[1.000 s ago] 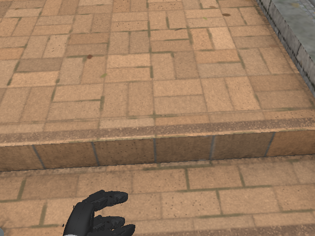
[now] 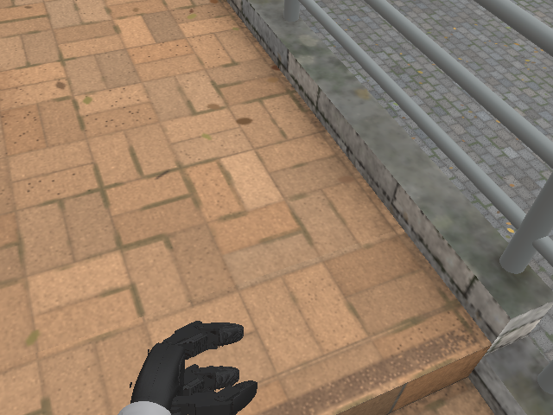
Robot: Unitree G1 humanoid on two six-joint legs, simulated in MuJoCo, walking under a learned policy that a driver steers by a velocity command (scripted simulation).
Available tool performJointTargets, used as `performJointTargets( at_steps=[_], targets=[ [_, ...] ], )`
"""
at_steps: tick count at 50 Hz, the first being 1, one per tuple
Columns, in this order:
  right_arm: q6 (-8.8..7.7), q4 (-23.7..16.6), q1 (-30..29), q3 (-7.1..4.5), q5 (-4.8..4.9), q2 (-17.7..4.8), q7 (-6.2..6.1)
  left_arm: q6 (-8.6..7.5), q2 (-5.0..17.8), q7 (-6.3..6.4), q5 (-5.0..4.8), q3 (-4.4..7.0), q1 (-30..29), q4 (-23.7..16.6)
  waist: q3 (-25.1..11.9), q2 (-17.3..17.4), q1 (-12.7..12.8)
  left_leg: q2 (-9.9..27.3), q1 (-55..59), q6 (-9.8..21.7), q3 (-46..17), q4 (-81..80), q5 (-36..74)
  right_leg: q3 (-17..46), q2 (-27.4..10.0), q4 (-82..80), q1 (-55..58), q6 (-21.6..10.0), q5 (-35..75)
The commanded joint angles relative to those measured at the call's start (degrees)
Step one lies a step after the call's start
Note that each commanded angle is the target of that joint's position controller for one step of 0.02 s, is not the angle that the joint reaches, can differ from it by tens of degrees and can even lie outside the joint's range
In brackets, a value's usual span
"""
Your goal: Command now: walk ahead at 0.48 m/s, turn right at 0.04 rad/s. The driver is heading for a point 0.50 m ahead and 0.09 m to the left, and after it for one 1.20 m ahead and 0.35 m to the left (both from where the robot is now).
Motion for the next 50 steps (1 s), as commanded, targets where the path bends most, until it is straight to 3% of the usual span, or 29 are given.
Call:
performJointTargets(
  at_steps=[1,2,3,4,5,6,7,8,10,12,15,18,20,22,24,25,26,27,28,30,31,33,34,35,38,40,45,48,50],
  targets=[
    [-2.50,-5.11,-1.10,-4.76,2.24,-18.81,-3.86,-1.89,9.87,2.40,1.16,4.98,28.06,4.80,-5.82,12.86,19.19,11.84,-13.58,3.26,-4.52,34.86,92.78,14.06,1.52,-16.76,47.35,-2.04,-6.44],
    [-3.16,-9.13,1.87,-4.72,2.78,-11.09,-1.55,-2.30,15.89,2.37,3.65,7.20,31.44,6.52,-12.72,-5.48,15.27,-0.29,-37.46,0.75,-4.28,58.66,47.55,44.02,-14.88,-29.10,64.54,-12.75,7.16],
    [-0.34,-4.57,-4.29,-5.89,-5.28,-12.36,7.19,1.22,12.95,-1.25,8.13,5.03,41.38,7.51,-17.39,-10.49,21.97,-9.67,-44.91,3.12,-21.13,93.28,20.00,72.78,-16.59,-52.38,58.26,-17.99,-16.04],
    [-1.04,-7.29,-8.14,-7.70,-2.96,-12.34,8.66,-0.75,14.05,-1.31,6.67,6.97,36.57,12.32,2.57,-7.47,15.59,-8.06,-60.65,4.83,-23.50,103.96,21.86,63.49,-15.39,-53.18,47.01,-12.17,-24.90],
    [-1.18,-8.83,-12.81,-6.90,-2.69,-10.50,8.23,-1.46,11.32,-1.71,4.24,6.75,30.15,13.19,3.13,-1.75,12.29,-7.78,-64.93,7.13,-20.79,114.25,19.98,60.72,-16.47,-52.62,42.47,-14.12,-20.42],
    [-2.19,-21.96,-19.09,-6.14,-2.04,-6.83,1.98,-2.86,10.31,1.01,-0.29,7.85,25.16,15.61,-2.20,-0.59,4.19,-4.03,-61.52,5.51,-11.11,108.76,8.54,47.29,-18.32,-54.19,46.50,-8.19,-18.28],
    [0.24,-14.73,-19.23,-4.12,-1.96,-5.56,3.93,-2.78,-0.94,-2.43,4.87,3.01,18.65,16.64,3.65,9.30,5.60,-4.87,-69.94,12.13,-19.91,117.14,18.46,46.55,-17.78,-52.52,36.19,-10.59,-11.86],
    [1.77,-16.23,-19.88,-3.80,-2.58,-5.97,4.27,-3.11,-1.84,-3.46,6.76,2.73,17.13,17.33,6.13,8.27,1.81,-1.62,-71.37,13.08,-18.15,115.06,17.76,41.10,-18.07,-54.23,31.35,-7.85,-10.60],
    [3.50,-16.56,-19.56,-2.85,-1.40,-3.08,4.19,-4.78,-0.32,-3.54,5.35,3.01,13.71,17.84,7.89,0.89,-3.32,-0.44,-72.34,15.55,-13.58,113.53,8.96,23.49,-12.59,-57.41,25.24,-3.83,-3.43],
    [2.94,-19.39,-27.42,-1.98,-0.52,-3.86,3.91,-5.47,0.14,-3.06,7.66,2.65,17.85,19.90,7.05,-2.54,-2.75,-0.14,-78.62,15.98,-10.04,119.61,4.52,17.64,-9.80,-58.11,26.14,-2.52,-1.89],
    [2.84,-24.54,-40.65,-1.15,-2.26,-8.44,3.83,-5.33,3.83,-2.33,9.80,2.11,31.99,23.46,3.24,-1.43,2.23,3.15,-84.17,13.60,-5.65,102.54,12.65,14.76,-7.84,-58.34,35.77,0.04,-2.15],
    [4.89,-27.31,-52.01,-1.23,-2.83,-10.69,4.52,-4.73,6.26,-3.82,8.36,1.54,36.24,22.24,3.48,-7.30,6.11,5.69,-69.63,10.15,1.23,83.60,10.24,12.58,-9.61,-67.64,31.76,-2.64,9.68],
    [5.47,-25.37,-48.82,-1.10,-3.44,-9.11,5.59,-6.25,8.54,-4.36,4.79,1.35,32.53,19.58,2.16,-9.20,3.37,2.61,-53.83,5.71,5.15,75.79,4.42,10.32,-12.70,-67.21,29.56,-4.71,31.97],
    [5.85,-25.58,-48.05,-1.27,-3.57,-9.26,5.72,-7.51,13.84,-3.85,2.92,2.80,37.64,20.76,1.25,-10.42,3.81,-1.29,-57.73,3.55,8.12,63.58,-6.43,11.80,-16.10,-61.59,51.08,-4.74,55.11],
    [4.08,-25.30,-43.60,-2.28,-2.40,-10.94,5.41,-7.65,18.12,-3.48,2.83,5.39,36.44,20.65,-2.98,-12.47,1.97,-4.01,-50.67,6.24,8.18,49.32,-5.74,8.83,-15.84,-51.85,65.94,-1.49,80.09],
    [3.13,-22.88,-35.20,-2.77,-1.83,-14.02,5.08,-8.03,15.81,-3.21,4.86,5.81,41.40,20.23,-15.00,-5.85,3.51,0.01,-25.84,12.60,-2.93,55.52,27.14,8.82,-12.34,-41.04,52.70,3.86,83.13],
    [3.21,-20.31,-22.63,-3.32,-2.18,-17.46,4.69,-7.96,11.98,-3.28,4.54,5.23,41.44,18.58,-24.96,4.36,-0.16,5.45,-7.66,18.50,-24.49,39.34,20.36,12.10,-4.98,-27.99,37.81,6.48,53.59],
    [2.99,-15.91,-8.19,-6.08,-4.09,-23.85,3.48,-6.41,8.26,-3.95,3.42,5.52,30.81,14.26,-19.83,17.69,-6.34,12.18,-0.43,21.84,-46.14,17.87,18.78,17.09,4.82,-5.35,18.01,9.18,2.38],
    [0.74,-14.79,-7.19,-7.49,-4.23,-25.50,2.59,-5.97,8.33,-3.68,2.40,6.77,29.28,14.57,-12.45,13.13,-6.17,12.30,-6.52,16.01,-50.91,15.79,4.61,27.98,5.42,14.33,8.60,7.96,6.82],
    [-0.20,-13.83,-23.39,-7.23,-3.00,-18.96,2.05,-6.12,7.19,-1.59,3.63,6.42,26.65,14.16,-2.43,2.03,1.79,9.97,-24.35,12.03,-36.84,20.31,8.63,25.50,1.70,25.17,5.74,7.32,10.65],
    [-0.08,-14.13,-27.47,-6.60,-2.02,-15.33,1.88,-6.11,6.04,-0.94,4.23,5.63,25.22,12.78,-2.95,-2.89,4.80,9.22,-28.95,9.87,-32.77,21.14,16.63,24.68,0.35,25.51,6.84,6.73,11.02],
    [0.08,-15.70,-36.53,-4.67,-2.13,-8.96,1.36,-5.42,6.29,-0.29,3.79,4.95,24.14,11.53,-4.87,-3.50,10.55,7.00,-35.70,6.31,-25.45,18.97,28.32,23.28,-2.48,23.54,8.82,6.82,9.60],
    [-0.41,-15.61,-36.26,-4.77,-2.67,-9.21,1.37,-5.18,7.67,-0.09,3.42,5.12,20.93,11.08,-4.18,-5.40,10.53,4.44,-36.33,4.16,-19.95,16.84,30.68,21.95,-3.46,16.16,9.68,6.59,10.80],
    [-0.67,-18.39,-38.90,-5.26,-2.69,-10.79,0.52,-5.77,9.76,0.36,4.24,5.40,19.84,10.03,-7.65,-0.95,10.48,5.29,-34.31,5.98,-20.29,16.71,36.44,21.04,-3.90,13.28,11.15,10.25,8.33],
    [-2.55,-21.73,-35.43,-6.45,-2.65,-15.92,0.26,-6.16,12.43,0.39,2.76,6.63,14.05,7.16,-6.56,-0.39,8.98,2.85,-35.47,4.97,-12.38,12.21,40.42,13.48,-4.95,0.32,21.64,16.45,4.70],
    [-3.61,-21.39,-29.39,-7.68,-2.60,-18.68,-0.05,-6.88,12.53,0.95,3.29,7.06,13.11,6.31,-3.29,0.94,7.24,3.36,-32.10,6.44,-14.04,12.11,44.98,13.54,-4.26,-4.85,22.16,15.89,11.66],
    [-2.58,-21.49,-25.25,-9.18,-0.29,-18.52,2.04,-4.88,11.56,2.16,3.73,6.77,5.92,1.83,1.13,3.47,4.33,6.01,-22.47,12.24,-21.98,11.61,28.18,13.47,-3.67,-26.65,24.89,15.95,10.57],
    [-1.93,-22.03,-26.38,-10.41,-1.19,-20.02,3.24,-5.89,12.71,3.12,2.06,6.59,2.20,-1.26,1.58,4.16,2.25,9.04,-13.86,15.01,-28.39,14.41,32.86,14.39,-3.03,-34.84,22.84,15.30,5.17],
    [-1.46,-20.77,-25.86,-10.77,-0.57,-19.94,3.10,-7.05,12.99,3.50,0.64,6.82,2.52,-2.05,1.03,3.21,2.74,8.25,-11.21,13.39,-30.27,16.23,36.65,14.27,-2.21,-42.28,26.50,13.31,12.44]
  ],
)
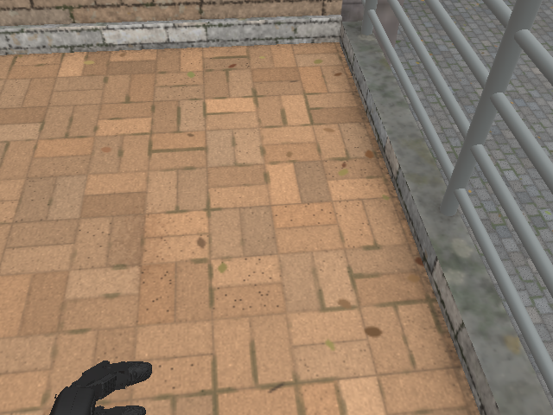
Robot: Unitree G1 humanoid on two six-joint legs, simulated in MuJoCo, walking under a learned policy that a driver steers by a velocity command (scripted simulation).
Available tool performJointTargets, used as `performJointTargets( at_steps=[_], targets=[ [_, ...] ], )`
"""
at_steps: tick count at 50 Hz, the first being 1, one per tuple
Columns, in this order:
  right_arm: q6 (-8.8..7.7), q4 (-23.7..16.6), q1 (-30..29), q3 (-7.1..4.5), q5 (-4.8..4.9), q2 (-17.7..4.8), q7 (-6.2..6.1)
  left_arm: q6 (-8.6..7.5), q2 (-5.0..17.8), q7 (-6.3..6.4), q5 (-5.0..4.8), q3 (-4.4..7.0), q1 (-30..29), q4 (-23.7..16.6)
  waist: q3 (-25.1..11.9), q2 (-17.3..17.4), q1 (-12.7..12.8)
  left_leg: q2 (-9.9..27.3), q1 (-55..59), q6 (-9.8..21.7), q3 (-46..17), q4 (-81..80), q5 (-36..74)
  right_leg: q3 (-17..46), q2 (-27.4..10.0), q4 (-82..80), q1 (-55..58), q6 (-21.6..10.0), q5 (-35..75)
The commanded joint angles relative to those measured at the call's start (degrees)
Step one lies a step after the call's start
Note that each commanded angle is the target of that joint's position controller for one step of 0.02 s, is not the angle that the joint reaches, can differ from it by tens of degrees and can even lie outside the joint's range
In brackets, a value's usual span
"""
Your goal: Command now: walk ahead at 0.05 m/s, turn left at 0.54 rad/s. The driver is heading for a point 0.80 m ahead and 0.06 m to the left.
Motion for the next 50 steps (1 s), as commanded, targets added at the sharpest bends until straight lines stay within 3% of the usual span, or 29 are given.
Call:
performJointTargets(
  at_steps=[1,2,3,4,5,6,7,10,12,14,17,18,20,21,22,23,24,26,28,30,33,38,42,44,45,46,47,48,50],
  targets=[
    [2.93,-7.65,-3.44,-1.27,3.90,-7.41,-3.20,-0.37,8.09,2.58,-2.88,3.02,3.47,-3.25,-0.93,13.98,4.50,10.97,6.90,6.15,-11.88,1.04,37.95,0.95,1.49,-16.10,7.52,-3.53,8.92],
    [3.53,-9.08,-5.19,-0.44,4.20,-4.32,-3.76,0.10,12.44,3.80,-0.29,4.23,7.72,-3.02,-5.19,6.69,5.20,5.49,-5.51,1.36,-7.34,9.60,26.87,6.15,-6.58,-12.94,24.10,-6.94,28.61],
    [3.60,-9.70,1.69,0.20,3.93,-1.35,-4.07,1.60,14.30,4.42,1.09,4.62,10.58,-4.02,-9.40,-11.66,3.07,-1.45,-20.78,-3.34,-0.16,21.52,-11.13,18.59,-20.91,-11.94,38.91,-15.85,52.79],
    [4.09,-9.90,3.26,-0.74,3.01,-7.25,-4.14,2.73,10.31,3.87,0.79,4.20,11.47,-5.34,-13.53,-15.38,3.36,1.86,-24.54,-6.11,2.19,32.30,-20.52,25.02,-27.71,-12.73,37.93,-20.76,50.00],
    [5.13,-10.54,-0.09,-1.41,3.35,-9.31,-4.01,3.05,7.19,3.64,0.68,3.54,10.38,-7.07,-11.40,-10.18,4.37,4.71,-26.69,-7.23,3.16,39.60,-17.22,21.46,-24.18,-14.04,35.51,-20.35,39.97],
    [6.77,-10.89,-1.39,-1.03,3.32,-8.07,-3.96,3.19,4.68,3.40,-0.28,2.78,7.63,-7.76,-9.20,-6.26,3.79,6.01,-28.15,-7.94,3.39,43.04,-13.46,17.36,-20.10,-14.70,32.48,-17.96,32.05],
    [7.89,-11.90,-1.61,-0.70,2.68,-6.65,-3.87,3.48,4.85,3.38,-0.91,2.76,6.67,-8.23,-6.88,-5.38,3.08,7.65,-27.55,-8.63,3.10,45.29,-11.96,14.47,-18.47,-15.95,28.03,-16.78,25.49],
    [9.10,-14.60,-0.87,0.10,2.00,-4.48,-3.93,3.73,6.97,3.60,0.80,2.79,6.12,-8.24,-3.48,-6.70,2.34,8.49,-22.65,-9.05,6.46,41.72,-6.11,5.37,-14.76,-19.75,19.45,-15.91,17.39],
    [8.95,-15.61,-1.96,1.08,1.59,-2.92,-3.79,4.18,7.70,3.06,0.61,3.07,6.30,-7.72,-3.96,-7.74,2.88,8.96,-18.45,-8.49,8.15,33.04,-4.08,1.97,-14.20,-19.94,18.78,-16.30,14.26],
    [8.69,-16.61,-3.11,1.67,1.60,-1.74,-3.31,4.78,9.45,3.00,-0.36,3.80,6.14,-6.60,-4.01,-7.73,3.08,8.74,-11.17,-6.88,10.39,23.10,-4.28,-0.15,-14.09,-20.21,16.64,-16.54,11.15],
    [9.15,-17.30,-2.25,0.72,1.68,-4.53,-3.10,5.43,12.28,2.29,-0.89,5.11,8.40,-5.61,-1.80,-9.83,3.44,8.39,-6.65,-4.52,12.31,14.66,-3.58,0.77,-17.05,-21.26,16.42,-16.84,2.15],
    [9.31,-17.67,-1.49,0.31,1.52,-4.92,-3.09,5.45,12.95,2.40,-1.64,5.63,8.63,-5.05,0.03,-10.34,2.75,9.31,-5.14,-3.22,11.78,10.57,-1.96,-0.06,-17.15,-21.33,15.33,-15.07,-3.36],
    [9.95,-17.16,1.86,-0.55,1.19,-5.50,-3.12,5.46,11.14,2.47,-2.40,5.31,8.30,-4.03,0.90,-9.20,1.43,7.42,2.68,-0.80,13.54,1.30,1.20,-2.69,-15.72,-17.84,12.61,-11.76,-6.39],
    [9.97,-16.61,4.81,-1.21,1.11,-6.56,-3.30,5.92,9.47,2.40,-2.17,5.19,10.27,-2.47,1.81,-5.52,0.67,7.63,7.87,0.84,10.61,-3.51,3.96,-5.04,-13.19,-11.84,8.06,-8.62,-7.98],
    [10.03,-17.36,7.35,-2.35,1.06,-11.37,-3.95,6.13,5.72,1.89,-0.66,4.20,10.78,-3.54,2.58,9.63,1.24,19.00,14.12,4.73,-6.55,-10.67,12.85,-11.97,-6.35,5.59,-2.43,-3.04,-16.80],
    [9.38,-19.55,6.01,-3.04,-0.04,-15.71,-4.24,5.93,5.60,2.93,0.44,3.95,6.22,-7.11,2.55,19.30,-0.64,29.73,7.82,14.22,-22.11,-15.95,9.25,-6.10,0.33,18.51,-11.22,-0.84,-25.84],
    [8.19,-20.19,4.31,-1.94,-0.76,-12.00,-4.31,6.06,7.55,2.99,0.00,4.73,4.89,-7.12,1.59,14.40,-0.90,28.50,4.90,15.36,-20.81,-16.32,6.20,-0.31,-1.35,28.93,-10.59,-0.46,-23.57],
    [7.10,-21.26,-2.90,0.18,-0.27,-6.72,-4.71,6.39,7.06,2.45,-0.95,4.60,8.90,-4.66,0.77,9.93,2.61,22.63,5.22,8.89,-11.73,-14.41,2.42,1.89,-2.72,33.85,-11.59,-0.65,-15.27],
    [6.53,-21.03,-5.20,2.43,0.24,-1.90,-4.97,6.39,6.57,3.05,-0.46,4.54,11.05,-3.16,-0.92,9.62,3.71,19.08,3.82,6.23,-4.61,-13.30,7.85,1.89,-3.09,33.52,-7.04,0.99,-8.21],
    [5.48,-19.80,-4.62,3.67,-0.64,0.83,-5.14,6.48,6.14,2.77,-1.42,4.40,13.67,-1.87,-1.69,9.06,4.07,18.96,3.76,6.59,-1.49,-13.68,13.38,1.78,-3.08,31.78,-2.50,1.69,-5.05],
    [5.16,-18.16,-4.07,3.25,-1.03,-0.56,-5.76,6.47,4.85,1.97,-1.80,3.43,12.10,-3.05,0.41,8.80,2.82,19.87,6.70,7.35,0.20,-14.21,14.00,3.27,-3.94,20.13,0.22,1.75,-5.12],
    [6.94,-17.16,-1.79,0.46,0.38,-6.57,-5.55,7.37,5.75,-0.09,-2.01,2.97,9.75,-6.21,3.62,8.92,-0.73,22.90,8.65,10.47,-1.73,-12.99,8.27,-2.24,-2.78,8.03,2.29,0.01,-15.01],
    [7.61,-17.70,-3.11,-0.36,1.00,-7.13,-6.16,7.60,5.27,-0.21,-1.45,3.09,12.17,-7.10,2.54,8.02,0.86,24.43,8.94,10.11,-0.91,-9.80,16.31,-3.92,-2.31,2.70,4.61,-2.61,-14.35],
    [7.85,-16.20,-4.02,-0.52,2.21,-6.45,-6.36,7.27,4.92,-0.46,-1.08,3.11,16.78,-5.96,0.78,7.53,3.70,21.02,6.44,5.41,5.60,-5.06,18.19,-5.45,-0.63,-9.54,12.54,-5.46,-2.73],
    [7.62,-15.69,-3.64,-0.48,1.94,-5.06,-6.41,7.07,7.67,-0.26,-0.31,3.86,18.60,-6.44,0.06,3.73,3.98,18.31,0.59,1.39,9.26,0.97,12.63,0.67,-3.35,-12.74,18.65,-7.57,6.87],
    [6.93,-16.74,-3.79,0.36,0.00,-0.96,-6.08,6.91,13.86,0.61,-0.56,5.53,18.68,-7.29,-0.55,-10.98,1.68,9.80,-10.85,-4.98,17.01,12.50,-3.49,15.93,-13.85,-15.92,26.02,-13.08,18.76],
    [6.83,-18.89,-9.95,0.58,0.23,-1.26,-6.44,6.56,14.76,0.69,0.23,5.83,17.95,-9.37,0.36,-18.82,5.88,4.90,-18.89,-6.95,11.19,22.16,-16.12,27.33,-18.97,-19.76,24.44,-21.54,12.68],
    [6.76,-18.95,-11.35,0.00,1.15,-2.55,-6.24,5.73,12.02,0.88,0.66,5.13,17.52,-10.40,0.30,-13.23,6.49,6.19,-22.00,-7.83,6.58,32.19,-17.19,27.01,-18.20,-20.69,24.44,-23.06,7.29],
    [6.56,-17.97,-9.26,-0.40,0.84,-3.44,-5.52,5.07,10.32,1.19,-0.17,4.52,13.54,-11.77,0.84,-5.97,3.94,7.80,-24.71,-8.34,4.10,37.56,-12.16,21.75,-14.09,-18.53,24.08,-19.21,5.88]
  ],
)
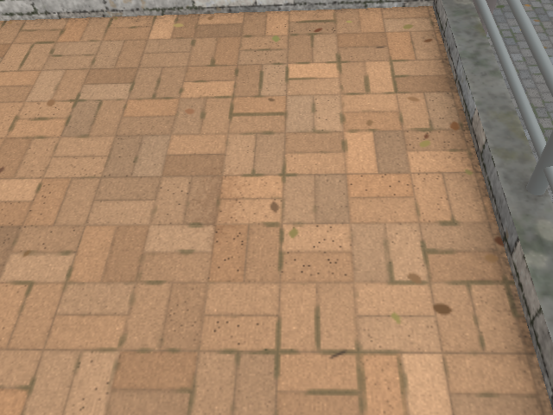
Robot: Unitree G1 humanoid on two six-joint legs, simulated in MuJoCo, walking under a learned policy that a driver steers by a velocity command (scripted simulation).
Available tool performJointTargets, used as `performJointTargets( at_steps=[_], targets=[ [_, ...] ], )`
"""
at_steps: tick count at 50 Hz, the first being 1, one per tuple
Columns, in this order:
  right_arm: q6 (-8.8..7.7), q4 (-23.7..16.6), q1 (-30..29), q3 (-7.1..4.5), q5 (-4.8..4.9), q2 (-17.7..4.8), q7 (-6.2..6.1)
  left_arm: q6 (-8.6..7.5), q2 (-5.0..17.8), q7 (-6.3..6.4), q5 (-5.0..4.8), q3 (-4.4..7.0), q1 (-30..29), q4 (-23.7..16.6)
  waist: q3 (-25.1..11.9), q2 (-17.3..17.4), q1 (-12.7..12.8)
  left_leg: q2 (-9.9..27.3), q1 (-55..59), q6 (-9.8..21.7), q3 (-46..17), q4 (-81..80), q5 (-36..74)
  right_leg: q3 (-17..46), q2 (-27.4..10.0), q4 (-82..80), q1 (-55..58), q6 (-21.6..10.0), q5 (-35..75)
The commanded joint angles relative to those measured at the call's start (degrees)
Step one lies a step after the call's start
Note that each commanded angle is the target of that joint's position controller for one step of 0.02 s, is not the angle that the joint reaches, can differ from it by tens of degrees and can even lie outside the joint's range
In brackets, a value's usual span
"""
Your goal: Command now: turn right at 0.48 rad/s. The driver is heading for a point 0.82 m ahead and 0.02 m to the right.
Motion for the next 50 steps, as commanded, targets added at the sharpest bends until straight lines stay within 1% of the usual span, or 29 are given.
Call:
performJointTargets(
  at_steps=[1,3,6,10,12,13,14,15,16,17,18,20,21,25,27,29,30,31,32,33,34,36,40,42,45,47,48,49,50],
  targets=[
    [-1.95,-6.90,-5.62,-0.54,-0.43,-2.97,0.59,-1.28,9.26,0.95,-0.70,2.29,-4.25,-6.72,-5.60,-8.33,0.00,1.31,-14.25,-1.65,-5.63,11.81,0.90,20.57,-13.73,-14.02,11.25,-12.63,15.34],
    [-2.27,-6.90,-6.52,-0.18,0.42,-2.13,0.49,-0.70,7.82,1.51,-0.56,1.61,-3.76,-7.22,-5.71,-7.42,0.39,0.82,-13.04,-1.85,-4.17,7.18,5.32,18.83,-11.55,-14.36,10.59,-12.10,15.38],
    [-2.49,-6.39,-7.46,0.61,1.17,-0.74,0.26,-0.31,9.48,1.70,-0.83,2.23,-2.90,-7.72,-6.10,-9.30,1.48,0.10,-9.03,-1.54,-3.40,-4.74,5.46,19.08,-10.05,-14.47,10.56,-12.03,14.41],
    [-3.65,-6.11,-5.50,0.24,1.09,-2.33,1.21,0.75,12.22,1.23,-1.88,3.32,-3.15,-8.36,-6.83,-11.47,1.33,-2.10,1.49,-0.69,-2.64,-15.59,6.03,21.53,-9.21,-12.41,4.53,-12.16,14.55],
    [-3.74,-5.10,-2.52,0.05,0.76,-1.87,1.88,0.89,11.37,1.05,-2.76,2.86,-5.40,-8.82,-6.95,-11.07,-1.63,-2.92,8.48,0.26,-2.36,-26.77,12.12,23.06,-8.02,-10.39,2.49,-10.60,16.97],
    [-3.89,-4.06,0.36,-0.14,-0.05,-1.81,2.11,1.04,10.08,0.92,-2.65,2.47,-5.85,-8.12,-6.95,-9.44,-3.64,-2.65,14.96,1.68,-2.35,-33.52,17.22,22.77,-6.24,-8.66,-1.11,-8.22,15.00],
    [-3.64,-3.56,4.20,-0.74,-1.38,-4.57,2.18,0.78,7.11,0.70,-2.74,1.71,-5.78,-8.22,-9.60,-6.09,-4.44,3.86,24.29,4.03,-7.28,-33.73,21.31,19.75,-3.75,-2.77,-6.71,-5.01,6.92],
    [-3.12,-4.54,2.79,-1.59,-2.75,-9.20,1.50,0.54,2.91,0.94,-2.67,0.79,-5.76,-8.94,-8.44,8.94,-2.97,16.75,28.32,9.55,-20.71,-37.09,24.08,8.82,4.53,10.85,-19.07,-0.46,-11.56],
    [-3.31,-5.55,1.78,-1.75,-4.90,-8.97,1.39,0.42,8.00,1.18,-1.70,2.06,-4.59,-8.74,-8.48,15.81,-2.37,23.45,20.29,17.61,-30.74,-39.63,22.12,5.29,4.10,22.15,-20.28,2.39,-19.56],
    [-3.40,-7.35,-1.26,-0.55,-4.16,-5.55,0.84,0.31,11.12,1.30,-1.11,2.92,-3.55,-7.30,-6.51,12.12,-1.78,20.88,17.76,18.45,-28.09,-40.24,18.44,6.09,1.97,29.77,-19.95,4.26,-16.18],
    [-3.27,-6.85,-2.34,-0.04,-2.74,-3.91,0.42,0.41,10.50,0.94,-1.90,3.06,-3.49,-5.36,-5.29,8.37,-1.16,17.76,16.68,16.49,-23.08,-39.52,14.49,6.15,0.90,32.73,-20.23,5.15,-12.17],
    [-3.14,-6.79,-2.53,0.67,-1.41,-3.35,-0.17,0.58,7.78,0.55,-1.29,2.16,-3.69,-4.24,-5.17,5.78,-1.10,15.23,16.53,15.13,-18.98,-38.75,14.07,5.02,-0.08,35.88,-20.94,5.99,-7.76],
    [-3.30,-6.81,-2.58,0.83,-1.86,-3.52,-0.34,0.51,7.16,0.20,-1.12,1.83,-4.71,-4.17,-5.21,4.70,-1.38,13.89,14.58,15.35,-16.16,-38.88,16.92,4.09,0.09,35.61,-18.85,6.33,-5.87],
    [-1.97,-4.96,-1.63,0.87,-0.98,-4.04,-0.02,-0.16,2.63,-1.04,-0.93,-0.51,-6.78,-4.43,-6.21,7.91,-2.67,9.66,13.86,15.22,-9.64,-37.65,16.29,-1.90,-0.26,13.32,-8.30,5.63,-7.65],
    [-1.76,-4.63,-0.83,0.64,-0.94,-5.24,0.51,-0.11,3.23,-1.76,-0.84,-0.36,-5.24,-3.81,-5.74,8.28,-2.24,10.92,12.19,16.11,-10.47,-36.17,15.26,-3.10,0.13,4.94,-2.74,4.29,-5.44],
    [-1.78,-3.53,1.42,1.44,-0.10,-3.72,1.55,-0.32,2.90,-2.48,-0.72,-0.35,-1.65,-2.54,-4.82,6.16,-0.05,9.87,7.47,12.81,-9.65,-33.93,15.92,-3.08,1.12,-10.87,8.30,1.84,8.47],
    [-2.37,-2.33,3.93,2.04,-0.40,-2.16,2.06,-0.46,6.18,-2.27,-0.14,0.21,0.73,-3.06,-7.15,1.33,0.27,7.99,1.93,8.45,-7.35,-29.39,10.86,6.07,-5.03,-12.56,17.51,-0.43,16.58],
    [-2.93,-3.02,6.96,2.82,-2.37,1.37,2.20,-0.24,10.22,-1.81,1.08,0.24,-1.72,-4.08,-7.02,-12.57,-4.46,2.67,-1.35,3.32,-1.06,-23.21,2.16,16.22,-14.86,-14.11,15.38,-5.82,19.29],
    [-2.63,-2.98,4.66,2.36,-1.93,-0.84,1.26,-0.52,6.17,-2.04,1.48,-0.67,-3.43,-4.74,-7.00,-15.37,-1.70,3.77,4.56,1.57,-2.92,-22.06,1.83,18.64,-16.38,-17.74,5.95,-11.15,6.15],
    [-2.37,-3.03,3.06,1.96,-1.35,-1.92,1.03,-0.85,2.84,-2.18,1.46,-1.77,-6.88,-5.25,-3.51,-13.48,-2.44,4.00,7.55,1.44,-3.19,-24.50,7.89,15.96,-12.55,-18.53,3.08,-9.72,-2.61],
    [-2.25,-2.28,2.67,2.06,-1.79,-1.14,1.04,-0.96,1.61,-2.13,1.58,-2.12,-7.38,-4.44,-2.82,-12.54,-2.42,3.81,9.94,1.79,-2.92,-27.66,11.99,13.39,-9.61,-18.84,2.15,-7.04,-7.46],
    [-2.16,-1.13,4.57,1.73,-2.07,-1.84,1.15,-1.37,1.97,-1.72,0.95,-2.15,-5.61,-2.71,-1.17,-10.63,-2.23,3.94,12.81,2.35,-3.16,-30.67,15.88,11.03,-7.46,-18.99,1.01,-4.44,-8.88],
    [-2.91,0.89,5.18,1.24,-0.77,-2.73,1.50,-2.30,3.63,-0.95,1.21,-1.54,-1.69,-0.06,0.03,-3.47,-0.25,3.49,8.88,4.14,-3.48,-32.17,18.44,4.23,-4.25,-14.67,8.19,-1.86,2.64],
    [-2.98,-0.72,3.52,0.91,-0.28,-3.64,1.12,-2.15,5.31,0.22,0.16,-0.68,-1.93,-1.00,-2.11,-4.59,0.09,3.06,6.28,3.74,-3.53,-28.58,18.74,5.21,-6.64,-13.70,11.24,-3.56,10.32],
    [-2.22,-2.46,3.47,0.12,-0.36,-3.84,1.22,-1.15,7.00,1.16,-0.03,0.52,-0.12,-1.25,-3.85,-6.70,0.16,2.45,1.43,2.29,-2.23,-20.50,15.72,8.15,-12.39,-13.56,14.00,-8.05,15.12],
    [-1.61,-4.21,2.69,0.36,-0.37,-2.60,1.63,-1.14,8.48,2.05,-0.60,1.33,0.61,-1.17,-4.21,-7.63,0.49,2.57,-3.47,2.01,-2.72,-8.13,0.89,13.70,-20.30,-14.05,13.81,-12.85,22.87],
    [-1.12,-5.28,1.51,0.08,0.36,-2.79,2.03,-1.41,9.43,2.41,0.14,1.86,0.64,-1.64,-4.13,-8.08,1.16,4.12,-7.45,1.58,-4.23,0.34,-6.28,15.35,-23.64,-14.58,14.58,-15.33,29.18],
    [-0.66,-5.92,1.20,0.24,0.67,-2.77,2.58,-1.53,9.14,2.71,0.59,1.89,0.41,-1.62,-4.20,-6.65,0.72,5.83,-9.99,1.26,-6.17,4.13,-8.68,15.51,-25.28,-14.85,15.63,-15.97,32.58],
    [-0.19,-6.31,1.18,0.87,0.90,-2.34,2.98,-1.90,8.62,3.11,-0.42,1.90,-2.47,-2.51,-4.41,-5.86,-0.48,7.04,-10.26,1.17,-6.40,2.29,-8.07,13.36,-24.44,-14.58,16.07,-14.78,31.58]
  ],
)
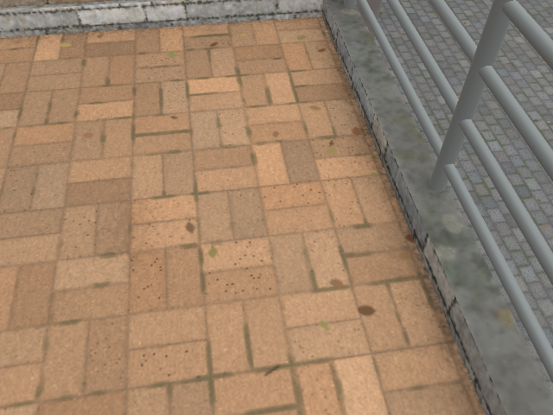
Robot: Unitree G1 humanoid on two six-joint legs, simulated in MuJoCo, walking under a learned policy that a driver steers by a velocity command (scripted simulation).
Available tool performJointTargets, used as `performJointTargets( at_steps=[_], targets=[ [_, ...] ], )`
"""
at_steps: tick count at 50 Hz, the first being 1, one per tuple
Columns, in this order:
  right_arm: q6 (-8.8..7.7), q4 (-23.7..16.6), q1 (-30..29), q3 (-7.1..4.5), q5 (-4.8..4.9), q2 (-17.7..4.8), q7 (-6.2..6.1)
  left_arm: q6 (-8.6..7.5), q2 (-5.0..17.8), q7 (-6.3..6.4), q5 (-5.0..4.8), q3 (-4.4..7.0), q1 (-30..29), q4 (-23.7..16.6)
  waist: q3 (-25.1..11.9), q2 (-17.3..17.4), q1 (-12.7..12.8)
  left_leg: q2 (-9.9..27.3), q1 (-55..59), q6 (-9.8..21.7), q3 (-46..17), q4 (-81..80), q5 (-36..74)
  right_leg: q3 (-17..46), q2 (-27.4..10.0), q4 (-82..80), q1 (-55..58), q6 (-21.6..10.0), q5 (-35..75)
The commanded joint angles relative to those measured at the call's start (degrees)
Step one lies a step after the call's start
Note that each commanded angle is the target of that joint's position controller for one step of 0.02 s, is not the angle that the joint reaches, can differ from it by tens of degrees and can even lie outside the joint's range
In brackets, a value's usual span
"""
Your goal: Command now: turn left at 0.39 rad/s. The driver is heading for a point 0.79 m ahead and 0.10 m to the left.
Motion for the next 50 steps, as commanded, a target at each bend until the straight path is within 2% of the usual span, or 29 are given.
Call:
performJointTargets(
  at_steps=[1,3,5,6,7,8,9,10,12,13,14,15,18,20,23,27,29,32,34,35,36,37,38,40,41,43,46,48,50],
  targets=[
    [0.21,-6.97,-4.56,0.44,0.77,-2.26,1.35,-1.15,9.50,0.85,-0.72,3.07,-4.41,-5.30,-4.10,-5.08,0.53,5.24,-9.31,-0.25,-3.19,4.41,-3.54,15.94,-21.42,-9.09,9.59,-13.03,32.44],
    [0.39,-5.73,-1.67,1.19,0.48,-1.27,2.23,-0.73,11.18,-0.31,-2.10,3.79,-6.66,-5.12,-4.41,-6.21,0.20,2.39,-0.99,0.29,2.12,-3.59,4.52,8.39,-16.86,-7.83,5.69,-10.93,33.62],
    [0.69,-5.17,2.40,-0.01,0.90,-3.24,2.89,-0.29,11.72,-1.31,-2.50,4.00,-6.43,-3.87,-5.76,-6.78,-1.48,-0.82,6.66,1.87,6.00,-14.06,15.30,4.26,-14.70,-3.27,3.82,-8.29,29.25],
    [0.69,-4.26,5.06,-0.70,0.80,-4.51,2.47,-0.44,9.75,-1.64,-2.43,3.44,-4.21,-2.68,-6.25,-4.98,-1.50,-3.46,11.72,2.93,7.27,-19.13,19.34,1.52,-12.22,1.11,1.60,-5.46,21.86],
    [0.36,-5.24,7.17,-2.14,-0.05,-8.90,1.71,-0.91,7.62,-1.95,-1.54,2.94,-1.07,-1.75,-6.29,2.92,-1.35,0.95,19.80,5.88,-2.10,-23.86,33.56,-2.95,-8.41,10.89,-6.34,-0.26,8.47],
    [0.07,-8.23,6.91,-3.48,-0.76,-16.90,0.79,-1.21,4.88,-2.12,1.17,1.48,-3.27,-5.22,-3.71,18.29,-0.31,14.61,25.21,13.69,-24.67,-26.31,54.55,-3.42,-0.40,29.96,-22.95,5.64,-19.89],
    [-1.22,-9.58,5.44,-2.71,-2.13,-15.29,1.01,-1.25,5.46,-1.63,-0.82,1.61,-5.11,-5.92,-9.49,14.72,-1.98,19.29,21.85,21.39,-33.59,-29.21,48.97,8.12,1.06,39.91,-24.04,6.45,-22.72],
    [-1.84,-10.80,2.12,-2.08,-1.83,-13.21,1.04,-1.01,7.90,-1.75,-2.18,2.01,-7.40,-6.16,-7.66,9.28,-1.80,17.48,20.28,20.54,-29.15,-29.30,42.96,9.64,-0.08,43.91,-26.30,6.29,-19.11],
    [-1.44,-11.88,-2.80,-0.79,-0.16,-9.39,0.04,-0.49,7.87,-1.37,-0.90,2.01,-8.65,-5.91,-6.21,3.59,-0.09,12.57,17.24,15.15,-23.14,-28.06,33.62,10.90,-1.86,42.04,-27.38,5.69,-10.41],
    [-1.15,-11.78,-3.07,-0.54,0.29,-9.17,-0.46,-0.61,8.21,-1.36,-0.44,2.15,-7.96,-6.09,-7.06,3.50,0.73,10.60,15.12,14.33,-21.44,-29.20,27.24,10.49,-1.83,40.57,-25.53,5.67,-6.63],
    [-5.26,-7.27,1.19,1.33,-2.34,-3.95,1.70,-3.94,8.22,-0.58,3.20,1.64,-2.53,-5.53,-7.64,15.59,2.72,9.23,7.11,13.24,-22.58,-35.15,3.51,12.78,-1.50,47.22,-24.12,4.73,-1.49],
    [-7.09,-7.43,0.51,1.32,-2.85,-3.87,1.87,-4.77,9.83,-0.51,3.61,2.20,-0.98,-4.60,-4.70,11.78,2.92,8.80,6.21,12.41,-23.72,-37.50,-4.06,11.11,-0.47,48.88,-26.02,4.72,-0.74],
    [-8.51,-5.58,0.60,0.85,-3.45,-5.57,2.06,-4.68,7.66,-1.46,2.46,0.46,-0.93,-4.64,-5.40,4.56,1.58,8.61,10.24,12.26,-23.71,-36.88,-3.58,10.44,-1.36,46.30,-31.37,5.81,1.06],
    [-8.35,-4.73,1.85,1.02,-3.23,-5.65,1.97,-4.45,6.37,-1.56,1.74,-0.33,-2.04,-5.82,-6.64,4.96,0.18,8.28,13.66,13.08,-23.74,-36.66,-1.28,10.09,-1.95,40.74,-32.22,6.88,1.23],
    [-8.13,-5.50,-0.07,0.92,-2.67,-5.67,2.31,-4.77,5.78,-2.17,1.77,-0.97,-1.69,-6.11,-6.09,5.62,-1.17,7.29,12.87,14.38,-22.44,-36.51,0.84,8.26,-1.49,26.88,-26.89,8.18,0.13],
    [-8.14,-5.17,-0.68,0.20,-2.05,-7.05,2.81,-5.38,3.62,-4.55,2.41,-1.88,-1.53,-6.01,-3.96,5.68,-2.34,8.76,9.20,16.47,-24.48,-34.50,0.70,7.00,-0.93,13.52,-18.64,5.59,-5.50],
    [-8.02,-4.34,-0.71,-0.17,-1.68,-7.10,2.85,-6.10,3.14,-4.96,2.51,-2.23,-2.23,-6.72,-3.12,5.89,-2.47,9.71,11.08,17.44,-26.60,-33.22,2.01,7.18,-1.17,8.08,-17.52,3.67,-4.83],
    [-7.35,-1.98,-1.17,-0.46,-1.93,-6.14,3.29,-7.83,4.54,-5.03,1.30,-1.81,-1.27,-6.59,-3.48,4.92,-1.42,8.37,7.63,17.39,-25.23,-30.19,1.41,5.11,-0.21,-2.15,-6.43,-0.84,6.37],
    [-7.40,-0.23,0.04,0.24,-2.70,-2.30,3.01,-9.32,5.11,-4.42,1.49,-1.16,5.87,-5.75,-5.81,2.95,2.44,3.41,-0.13,13.12,-21.01,-20.33,3.85,9.31,-3.36,-3.01,7.32,-4.89,6.85],
    [-8.33,-3.10,-0.72,1.12,-2.76,1.95,2.85,-9.63,10.98,-3.57,1.27,0.46,12.89,-4.53,-11.61,-12.42,4.55,-8.38,-15.11,5.53,-9.10,-0.74,4.45,32.56,-15.57,-9.53,22.60,-18.93,4.32],
    [-9.10,-3.26,-6.10,0.64,-4.38,-1.08,3.02,-9.53,11.50,-4.04,1.29,0.95,18.38,-3.33,-7.16,-11.11,8.31,-9.59,-32.62,3.00,-8.42,12.73,0.05,48.98,-20.98,-16.26,26.61,-23.47,-3.49],
    [-9.40,-2.55,-9.09,0.06,-3.64,-2.85,2.17,-9.10,8.97,-4.69,0.97,0.52,15.80,-2.65,-3.61,-4.01,7.53,-7.59,-38.60,3.88,-8.94,18.42,5.12,43.14,-21.36,-16.44,25.66,-20.01,-4.93],
    [-9.39,-1.13,-8.34,0.14,-3.44,-3.05,1.29,-8.62,6.29,-5.00,0.76,-0.30,13.36,-2.66,-3.18,-5.38,6.29,-4.56,-38.02,3.81,-7.02,23.47,10.40,35.87,-18.72,-16.74,22.37,-17.39,-4.02],
    [-8.37,-0.19,-8.24,0.19,-5.16,-2.72,1.63,-8.06,0.43,-4.93,0.64,-2.67,9.94,-1.70,-3.48,-4.81,3.15,-1.32,-32.53,4.14,-6.11,22.59,18.59,26.97,-15.75,-18.87,16.95,-14.76,6.30],
    [-7.86,0.02,-8.77,0.28,-4.82,-2.24,2.13,-7.87,0.03,-4.62,0.77,-2.83,7.78,-2.33,-4.90,-4.59,2.10,-0.51,-29.23,3.16,-4.30,20.62,18.65,22.89,-14.07,-19.26,15.01,-13.91,12.49],
    [-7.16,0.47,-10.55,0.16,-3.67,-1.76,2.94,-8.10,2.06,-4.47,1.13,-1.85,7.78,-1.90,-5.20,-4.67,2.82,0.15,-28.21,1.11,-1.54,16.02,18.24,17.48,-12.40,-19.98,15.20,-13.23,21.41],
    [-6.56,0.80,-13.76,0.90,-3.54,0.31,3.81,-7.89,3.41,-5.71,1.34,-1.28,10.78,1.54,-3.13,-3.72,3.70,0.38,-25.81,0.03,2.20,3.19,26.06,12.09,-10.43,-20.69,13.64,-13.03,30.15],
    [-5.80,0.02,-17.45,1.79,-3.60,2.07,4.57,-7.49,3.76,-6.74,1.17,-1.04,14.02,4.39,-1.13,-4.06,4.49,0.37,-22.70,1.11,4.04,-5.09,29.35,10.67,-10.51,-21.75,12.79,-12.86,34.34],
    [-5.55,-1.58,-21.39,1.88,-3.06,1.18,5.07,-7.02,4.64,-7.35,1.54,-0.76,18.25,7.40,-0.10,-4.26,4.99,-0.87,-21.99,3.43,4.61,-10.44,30.01,11.74,-12.39,-20.98,15.33,-12.42,40.03]
  ],
)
